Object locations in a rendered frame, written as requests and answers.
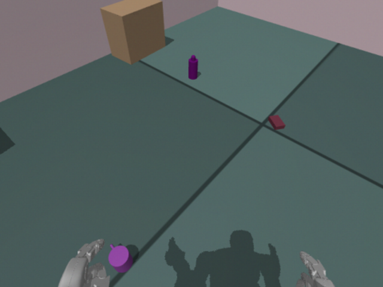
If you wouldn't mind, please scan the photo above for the right robot hand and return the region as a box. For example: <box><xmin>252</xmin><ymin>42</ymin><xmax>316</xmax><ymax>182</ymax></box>
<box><xmin>296</xmin><ymin>251</ymin><xmax>335</xmax><ymax>287</ymax></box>

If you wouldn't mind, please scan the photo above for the left robot hand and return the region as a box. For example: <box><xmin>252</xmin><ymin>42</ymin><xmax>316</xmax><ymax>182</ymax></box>
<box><xmin>58</xmin><ymin>239</ymin><xmax>110</xmax><ymax>287</ymax></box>

